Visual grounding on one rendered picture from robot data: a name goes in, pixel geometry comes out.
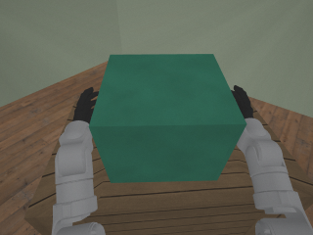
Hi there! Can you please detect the left robot forearm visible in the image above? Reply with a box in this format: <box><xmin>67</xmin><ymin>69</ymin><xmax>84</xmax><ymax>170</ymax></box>
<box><xmin>51</xmin><ymin>120</ymin><xmax>98</xmax><ymax>235</ymax></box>

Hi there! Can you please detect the carton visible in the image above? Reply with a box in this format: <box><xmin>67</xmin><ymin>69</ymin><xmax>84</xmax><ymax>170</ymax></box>
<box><xmin>88</xmin><ymin>54</ymin><xmax>247</xmax><ymax>183</ymax></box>

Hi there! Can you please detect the robot left upper arm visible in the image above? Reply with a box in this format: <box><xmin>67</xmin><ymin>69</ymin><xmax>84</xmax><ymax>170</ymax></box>
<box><xmin>56</xmin><ymin>221</ymin><xmax>106</xmax><ymax>235</ymax></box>

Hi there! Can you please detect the robot left hand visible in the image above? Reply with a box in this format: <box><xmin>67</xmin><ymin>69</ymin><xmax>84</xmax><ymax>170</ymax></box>
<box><xmin>72</xmin><ymin>87</ymin><xmax>99</xmax><ymax>124</ymax></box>

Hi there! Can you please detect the robot right upper arm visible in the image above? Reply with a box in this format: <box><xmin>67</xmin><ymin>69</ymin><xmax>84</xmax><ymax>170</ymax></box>
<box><xmin>255</xmin><ymin>217</ymin><xmax>313</xmax><ymax>235</ymax></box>

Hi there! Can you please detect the pedestal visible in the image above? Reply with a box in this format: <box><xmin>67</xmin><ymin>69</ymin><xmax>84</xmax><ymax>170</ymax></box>
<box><xmin>23</xmin><ymin>100</ymin><xmax>313</xmax><ymax>235</ymax></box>

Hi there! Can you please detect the robot right hand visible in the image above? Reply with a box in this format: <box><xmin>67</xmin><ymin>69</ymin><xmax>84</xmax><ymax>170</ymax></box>
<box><xmin>231</xmin><ymin>85</ymin><xmax>254</xmax><ymax>118</ymax></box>

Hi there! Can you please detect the right robot forearm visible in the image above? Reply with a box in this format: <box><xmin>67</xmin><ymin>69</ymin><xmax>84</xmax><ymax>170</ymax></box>
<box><xmin>237</xmin><ymin>117</ymin><xmax>313</xmax><ymax>232</ymax></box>

